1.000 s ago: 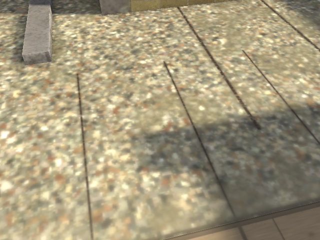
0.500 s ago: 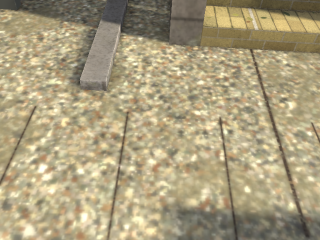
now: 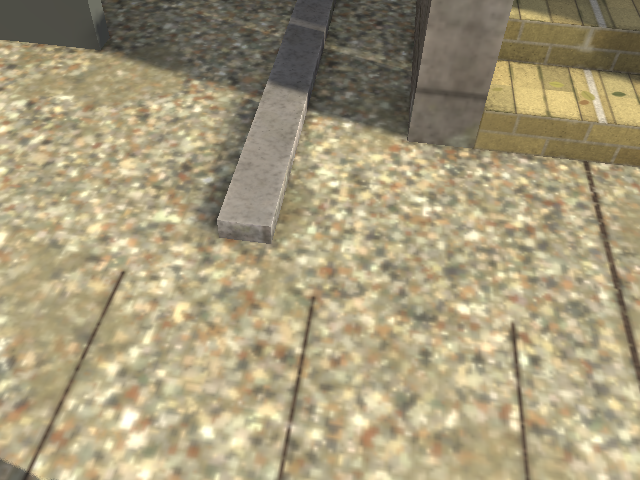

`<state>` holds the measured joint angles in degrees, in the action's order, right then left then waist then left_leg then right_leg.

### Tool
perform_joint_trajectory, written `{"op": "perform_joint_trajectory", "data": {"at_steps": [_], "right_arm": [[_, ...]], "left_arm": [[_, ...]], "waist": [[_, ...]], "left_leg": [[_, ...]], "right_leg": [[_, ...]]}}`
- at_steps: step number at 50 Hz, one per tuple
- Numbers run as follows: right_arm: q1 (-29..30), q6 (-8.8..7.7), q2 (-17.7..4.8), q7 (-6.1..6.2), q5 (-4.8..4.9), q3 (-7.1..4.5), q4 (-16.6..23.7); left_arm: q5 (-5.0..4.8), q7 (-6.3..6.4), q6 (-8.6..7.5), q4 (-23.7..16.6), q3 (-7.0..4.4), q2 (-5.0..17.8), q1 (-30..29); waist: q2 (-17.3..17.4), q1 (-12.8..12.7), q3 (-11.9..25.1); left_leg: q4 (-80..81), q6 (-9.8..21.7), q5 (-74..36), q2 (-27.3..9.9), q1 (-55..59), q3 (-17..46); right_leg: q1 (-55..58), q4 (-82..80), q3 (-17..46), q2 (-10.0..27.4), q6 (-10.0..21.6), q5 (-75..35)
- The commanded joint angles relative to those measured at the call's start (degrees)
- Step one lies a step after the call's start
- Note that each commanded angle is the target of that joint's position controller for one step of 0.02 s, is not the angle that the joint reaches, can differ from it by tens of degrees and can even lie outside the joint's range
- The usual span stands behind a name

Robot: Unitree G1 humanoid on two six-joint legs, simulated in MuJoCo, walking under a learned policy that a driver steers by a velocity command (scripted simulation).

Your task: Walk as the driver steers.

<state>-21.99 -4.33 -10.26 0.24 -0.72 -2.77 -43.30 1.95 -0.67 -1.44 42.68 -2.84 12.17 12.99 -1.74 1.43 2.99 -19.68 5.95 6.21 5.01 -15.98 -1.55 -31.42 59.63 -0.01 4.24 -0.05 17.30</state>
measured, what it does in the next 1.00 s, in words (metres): walks ahead: right foot, then left foot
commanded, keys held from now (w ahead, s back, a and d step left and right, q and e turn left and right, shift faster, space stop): w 0.74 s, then w+e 0.26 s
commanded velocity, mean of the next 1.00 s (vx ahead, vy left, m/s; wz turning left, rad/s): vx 0.47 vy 0.00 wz -0.04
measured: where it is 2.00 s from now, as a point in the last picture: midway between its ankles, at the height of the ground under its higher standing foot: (372, 350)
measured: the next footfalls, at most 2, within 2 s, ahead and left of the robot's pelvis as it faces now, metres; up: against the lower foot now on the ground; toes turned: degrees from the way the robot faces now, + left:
right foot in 0.30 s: +0.20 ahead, -0.15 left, +0.00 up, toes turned -4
left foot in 0.78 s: +0.52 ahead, +0.03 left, +0.00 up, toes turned +3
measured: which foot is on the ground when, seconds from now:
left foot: down 0.00-0.30, up 0.32-0.76, down 0.78-1.00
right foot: up 0.00-0.28, down 0.30-0.80, up 0.82-1.00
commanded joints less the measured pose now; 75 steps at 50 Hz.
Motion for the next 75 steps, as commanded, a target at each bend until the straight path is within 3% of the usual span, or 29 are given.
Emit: {"op": "perform_joint_trajectory", "data": {"at_steps": [1, 11, 14, 15, 16, 17, 18, 19, 22, 27, 34, 37, 39, 40, 41, 42, 43, 45, 47, 55, 61, 64, 66, 67, 68, 69, 70, 72, 75], "right_arm": [[0.16, -1.24, -7.47, -0.11, 0.14, -2.02, 3.40], [-2.29, -0.70, -10.41, -1.29, -0.48, -2.84, 1.29], [-0.31, -0.49, -10.00, -1.23, -0.52, -2.56, 1.01], [0.83, -0.71, -7.51, -1.04, -0.91, -1.71, 1.49], [2.83, -1.08, -3.09, -1.06, -0.45, -0.33, 4.20], [2.85, -1.17, -5.58, -1.08, -0.96, -0.85, 5.62], [3.23, -0.71, -8.56, -1.23, -2.58, -1.69, 5.09], [4.52, -0.59, -8.43, -1.87, -2.31, -1.72, 4.69], [4.43, 0.50, -7.12, -3.05, -2.19, -1.25, 3.10], [12.46, 1.49, -5.00, -2.97, -1.77, -0.10, 4.45], [23.73, 1.47, -5.21, -3.02, -0.84, 0.73, 7.42], [19.68, 1.28, -6.52, -2.24, -1.11, 0.03, 6.55], [4.43, 0.26, -9.37, -0.94, -2.24, -1.48, 1.97], [-5.60, -0.24, -14.23, -0.01, -3.64, -2.69, 0.73], [-5.04, -0.07, -17.97, 0.04, -3.49, -3.42, 1.13], [-0.94, 0.66, -14.00, 0.07, -1.43, -2.75, 2.00], [3.77, 0.57, -10.54, 0.15, -1.05, -1.67, 1.84], [6.45, -0.35, -7.49, 0.04, -0.69, -0.83, 0.78], [5.98, -1.39, -6.47, 0.19, -0.39, -0.50, -0.37], [1.29, -2.24, -7.63, 0.02, -0.23, -0.80, -4.48], [-4.01, -1.45, -9.58, 1.15, -0.41, -1.12, -7.74], [-3.14, -0.47, -11.87, 1.88, -0.62, -1.50, -8.31], [-2.17, 0.67, -13.83, 2.03, -0.80, -2.03, -8.13], [-1.01, 0.96, -13.93, 1.78, -0.67, -2.02, -7.26], [-3.31, 0.69, -7.94, 1.21, 0.16, -0.66, -4.66], [-1.98, 0.29, -8.26, 0.52, 0.62, -0.82, -1.45], [3.76, 0.12, -9.73, 0.53, 0.25, -1.00, -1.10], [2.78, -0.28, -7.93, 0.73, 0.67, -0.31, -2.33], [-0.84, 2.87, -7.65, 0.48, -1.30, -0.47, -3.96]], "left_arm": [[-0.17, -0.05, -0.30, -3.35, -0.94, 3.59, 0.21], [-0.68, -0.72, -1.39, -6.76, -0.72, 3.38, -6.64], [-0.15, -0.29, -2.60, -5.57, -0.97, 3.35, 0.35], [0.36, 0.28, -3.29, -3.62, -1.62, 5.07, 8.07], [1.56, 0.93, -3.96, -3.44, -2.83, 11.23, 15.01], [0.35, 0.86, -3.43, -2.74, -4.29, 16.28, 16.59], [-0.33, 0.62, -3.07, -3.28, -3.38, 12.26, 13.97], [-0.91, 0.24, -3.17, -3.73, -2.37, 9.09, 11.01], [-1.09, 0.20, -4.13, -3.07, -1.21, 6.23, 8.28], [-1.77, 0.30, -4.61, 0.68, -1.02, 6.26, 13.44], [-1.34, 0.70, -3.89, 4.03, -1.48, 8.32, 17.70], [-1.14, 0.99, -3.62, 4.87, -1.69, 9.60, 15.93], [-1.29, 1.16, -3.23, 5.33, -1.50, 9.71, 15.34], [-1.41, 1.08, -3.28, 3.07, -0.78, 7.40, 15.22], [-3.26, 0.87, -2.97, 1.97, 0.19, 2.20, 21.92], [-1.45, 1.24, -2.41, 2.75, -1.39, 8.29, 16.25], [-1.51, 0.77, -2.48, 1.53, -1.50, 7.87, 11.73], [-0.76, 0.19, -1.78, 2.26, -1.20, 5.99, 10.56], [-0.07, -0.62, -0.24, 3.32, -1.13, 4.85, 12.42], [-0.42, -1.89, 0.69, -0.30, -0.73, 3.42, -1.39], [-0.05, -3.05, 0.37, -4.12, 0.17, 3.01, -11.81], [0.18, -2.59, 0.54, -3.81, -0.46, 4.22, -8.65], [0.31, -1.88, 0.08, -1.36, -1.74, 6.45, 0.97], [0.95, -1.15, -0.41, 1.60, -3.04, 8.96, 10.20], [1.63, -0.17, -0.49, 2.09, -4.68, 14.98, 13.50], [-0.33, 0.03, -0.24, 0.22, -5.21, 17.93, 10.84], [-1.31, 0.66, 0.09, 0.76, -4.73, 15.53, 9.32], [-1.59, 1.04, -0.57, 1.66, -2.83, 9.57, 4.45], [-1.92, 0.72, -1.75, 2.01, -1.46, 7.19, 2.08]], "waist": [[6.42, -1.41, -2.09], [6.44, 1.96, -4.59], [3.52, -1.81, -3.99], [0.54, -5.05, -1.15], [-10.71, -7.86, 1.82], [-16.57, -6.87, -1.39], [-7.69, -4.91, -3.32], [-2.65, -3.44, -4.10], [-3.45, -1.15, -4.31], [-2.27, -2.08, -4.51], [-2.77, -4.86, -7.23], [-2.99, -1.97, -5.67], [-0.91, 4.72, 2.60], [5.73, 7.88, 10.95], [18.61, 3.76, 17.12], [7.73, 4.07, 11.32], [5.45, 2.05, 2.93], [5.23, -0.65, -2.68], [6.77, -2.38, -3.25], [5.20, -1.51, -7.64], [4.94, 1.34, -9.45], [7.18, -1.10, -6.27], [7.64, -5.54, -0.48], [4.33, -10.06, 4.39], [-5.74, -8.72, 10.11], [-10.05, -6.69, 14.49], [0.27, -7.17, 8.29], [3.93, -2.21, -0.50], [1.65, 1.26, -0.75]], "left_leg": [[14.11, 7.40, 15.52, -15.90, 2.58, 17.56], [10.95, 6.78, 18.82, -17.05, 4.45, 14.83], [3.28, 4.59, 18.60, -14.25, -1.38, 12.24], [-5.47, 3.00, 13.66, -11.34, -6.43, 9.03], [-24.29, -0.13, 14.23, -4.67, -15.84, 1.41], [-34.52, -1.16, 22.64, 0.09, -30.36, -1.07], [-41.14, -1.09, 19.86, -3.93, -31.38, 3.06], [-42.02, -1.32, 15.23, -5.86, -30.03, 3.99], [-40.24, -3.33, 7.83, -8.44, -25.12, 2.11], [-33.56, -5.61, 0.39, -9.50, -27.22, -0.23], [-16.26, -3.07, -3.93, -7.66, -20.34, -2.82], [-12.73, -0.03, 1.33, -4.48, -11.51, -4.04], [-8.93, 2.83, 1.06, -3.66, 9.76, -2.51], [-8.27, 5.44, 8.57, -17.65, 24.51, 12.48], [0.09, 11.96, 13.53, -32.60, 35.00, 39.94], [3.43, 9.80, 18.29, -29.22, 28.50, 39.42], [4.83, 7.61, 16.41, -26.75, 19.97, 28.77], [8.58, 3.81, 6.36, -21.69, 9.97, 16.17], [10.82, 2.56, 1.13, -19.60, 6.12, 9.76], [12.73, 1.66, -11.86, -16.94, 9.66, -5.28], [9.89, 0.52, -22.90, -19.31, 19.07, -10.83], [0.01, -0.12, -46.66, -20.26, 23.82, -13.36], [-16.28, -0.02, -51.72, -20.60, 22.51, -13.98], [-30.77, -1.33, -41.30, -19.32, 14.58, -14.61], [-50.81, -3.68, -3.82, -13.92, -4.38, -14.36], [-65.81, -6.07, 27.20, -2.13, -20.33, -4.44], [-64.96, -5.72, 20.01, -6.90, -24.58, 2.33], [-55.75, -5.63, 14.62, -10.26, -18.80, 1.97], [-48.58, -6.57, 12.98, -9.95, -10.82, 1.47]], "right_leg": [[-4.65, -5.60, 0.66, 1.55, -0.16, -4.19], [3.21, -24.83, -3.37, -1.04, 1.65, -3.45], [17.94, -33.12, -4.61, -3.23, 3.46, -2.51], [28.23, -34.84, 0.57, -0.30, 4.43, 0.62], [36.51, -44.13, 19.61, 13.21, 7.93, 14.38], [38.35, -51.38, 38.15, 19.85, 13.71, 21.11], [35.28, -50.17, 35.59, 18.62, 14.71, 20.97], [31.70, -49.28, 29.07, 15.44, 13.62, 17.16], [26.55, -51.51, 14.90, 8.50, 10.01, -0.62], [28.69, -50.40, 5.97, 5.95, 10.20, -24.53], [32.49, -49.09, 3.23, 7.32, 9.74, -32.17], [34.57, -42.30, 1.92, 8.25, 8.66, -48.23], [28.32, -23.55, 0.00, 5.03, 6.97, -49.48], [16.87, -5.91, -2.00, 1.83, 6.33, -28.24], [-1.33, 13.37, -2.03, -8.43, 4.63, 13.60], [-5.55, 15.77, 4.06, -5.43, 5.54, 9.61], [-5.81, 13.55, 4.32, -3.30, 5.56, 4.01], [-1.73, 8.15, 3.64, -0.41, 4.71, -0.27], [1.45, 6.68, 3.31, 0.21, 3.79, -1.55], [-8.65, -6.67, 0.65, 1.14, 2.45, -16.81], [-6.59, -21.20, -6.27, -0.70, 5.57, -16.87], [0.31, -23.09, -9.54, -5.61, 8.86, -7.98], [11.62, -25.53, -9.43, -9.50, 11.84, -2.15], [25.09, -30.21, -5.62, -9.07, 14.07, -2.49], [41.58, -31.37, 16.17, 7.14, 19.22, -2.47], [48.53, -40.90, 44.74, 18.41, 27.31, -16.96], [44.32, -40.79, 32.61, 16.46, 24.52, -28.62], [29.99, -40.71, 16.78, 11.38, 18.68, -46.52], [22.06, -42.51, 8.17, 6.36, 14.60, -54.52]]}}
